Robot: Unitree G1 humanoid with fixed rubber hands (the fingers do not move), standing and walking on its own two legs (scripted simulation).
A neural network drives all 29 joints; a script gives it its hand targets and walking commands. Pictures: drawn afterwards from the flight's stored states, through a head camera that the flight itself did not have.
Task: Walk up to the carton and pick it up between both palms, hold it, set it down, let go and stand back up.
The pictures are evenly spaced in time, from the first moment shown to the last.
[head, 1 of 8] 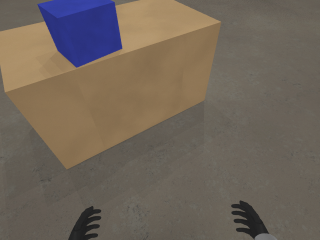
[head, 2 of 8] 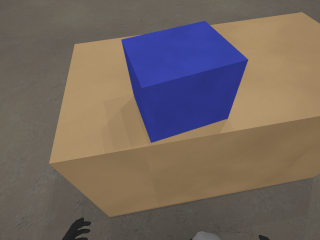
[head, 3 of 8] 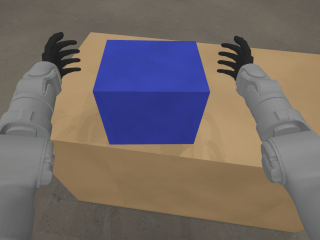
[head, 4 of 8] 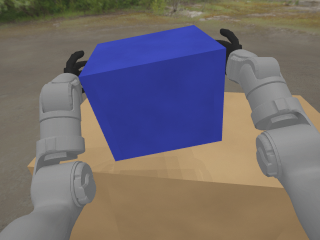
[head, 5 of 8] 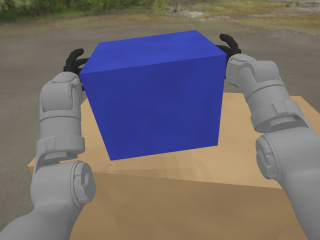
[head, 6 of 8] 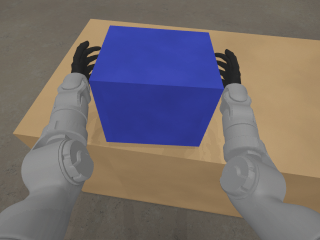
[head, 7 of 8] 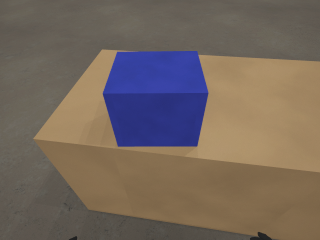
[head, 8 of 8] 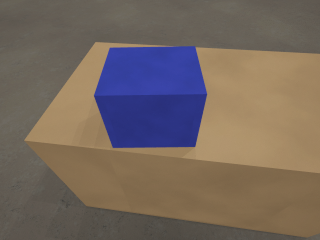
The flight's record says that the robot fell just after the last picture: no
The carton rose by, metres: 0.25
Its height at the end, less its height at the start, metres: +0.00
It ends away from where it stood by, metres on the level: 0.00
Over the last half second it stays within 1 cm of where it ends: yes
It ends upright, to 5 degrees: yes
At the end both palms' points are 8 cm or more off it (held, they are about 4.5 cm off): yes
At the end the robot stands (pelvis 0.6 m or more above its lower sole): yes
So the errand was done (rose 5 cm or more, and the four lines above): yes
